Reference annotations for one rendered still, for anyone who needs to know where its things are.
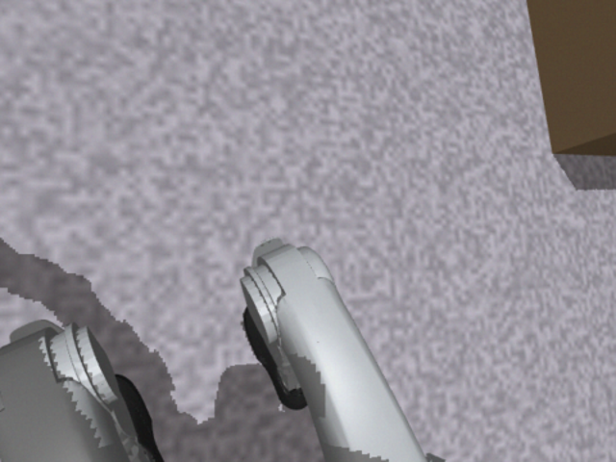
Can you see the left robot foot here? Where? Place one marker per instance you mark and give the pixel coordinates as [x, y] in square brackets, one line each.
[140, 417]

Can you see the right robot foot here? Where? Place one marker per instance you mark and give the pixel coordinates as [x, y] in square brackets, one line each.
[293, 399]

